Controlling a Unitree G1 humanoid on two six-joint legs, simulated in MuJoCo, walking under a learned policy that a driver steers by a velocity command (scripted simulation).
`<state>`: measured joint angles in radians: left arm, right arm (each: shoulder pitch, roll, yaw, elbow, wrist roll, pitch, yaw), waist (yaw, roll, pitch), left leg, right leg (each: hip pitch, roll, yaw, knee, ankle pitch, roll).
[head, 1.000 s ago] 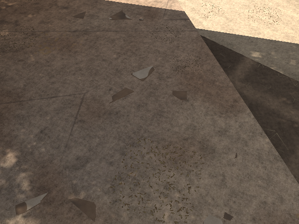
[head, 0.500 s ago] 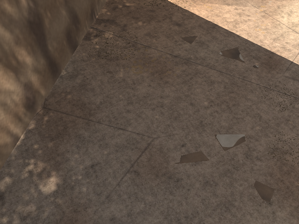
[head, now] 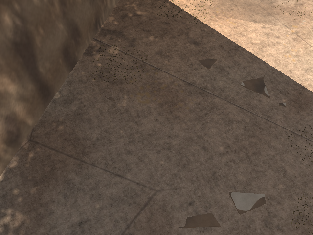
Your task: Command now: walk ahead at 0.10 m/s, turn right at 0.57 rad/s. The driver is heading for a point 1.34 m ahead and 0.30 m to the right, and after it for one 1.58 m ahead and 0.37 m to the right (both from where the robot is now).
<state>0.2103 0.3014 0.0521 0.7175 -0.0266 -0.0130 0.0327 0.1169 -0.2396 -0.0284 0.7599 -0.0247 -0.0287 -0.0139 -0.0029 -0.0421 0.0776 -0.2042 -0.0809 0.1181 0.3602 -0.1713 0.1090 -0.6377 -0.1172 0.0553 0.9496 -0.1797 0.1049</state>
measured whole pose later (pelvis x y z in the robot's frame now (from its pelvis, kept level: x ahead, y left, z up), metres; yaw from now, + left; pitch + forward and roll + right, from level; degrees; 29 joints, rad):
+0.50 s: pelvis +0.09 -0.06 +0.00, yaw -23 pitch +3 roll +2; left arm 0.17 0.33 0.08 0.57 0.00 0.04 0.04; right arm 0.05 -0.30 -0.07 0.75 0.01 0.01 -0.02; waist 0.01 0.01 0.06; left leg -0.54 -0.01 -0.10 0.89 -0.34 -0.10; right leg -0.35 0.08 0.14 0.49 -0.19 -0.05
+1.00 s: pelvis +0.10 -0.06 -0.01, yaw -10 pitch +2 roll -1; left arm 0.13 0.29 0.09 0.63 -0.02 -0.01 0.01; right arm 0.17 -0.33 -0.11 0.70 0.05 0.06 -0.04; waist -0.02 0.02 0.04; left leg -0.35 -0.08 -0.30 0.51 -0.19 -0.04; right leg -0.25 0.09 0.09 0.48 -0.30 0.03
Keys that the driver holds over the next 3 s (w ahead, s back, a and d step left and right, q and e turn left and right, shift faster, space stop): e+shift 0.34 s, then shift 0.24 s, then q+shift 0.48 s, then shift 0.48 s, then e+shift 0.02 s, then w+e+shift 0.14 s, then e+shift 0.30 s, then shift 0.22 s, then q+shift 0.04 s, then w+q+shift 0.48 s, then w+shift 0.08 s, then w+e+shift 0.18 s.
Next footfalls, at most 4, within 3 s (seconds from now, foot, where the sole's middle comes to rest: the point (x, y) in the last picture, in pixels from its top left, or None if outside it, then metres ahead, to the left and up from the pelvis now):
0.20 right None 0.12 -0.17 -0.78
0.66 left None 0.22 0.05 -0.78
1.00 right None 0.11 -0.17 -0.78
1.44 left None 0.13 0.09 -0.78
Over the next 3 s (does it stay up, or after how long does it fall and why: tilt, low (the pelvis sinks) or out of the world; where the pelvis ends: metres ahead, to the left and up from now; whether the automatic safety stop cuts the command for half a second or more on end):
stays up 0.67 -0.06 -0.01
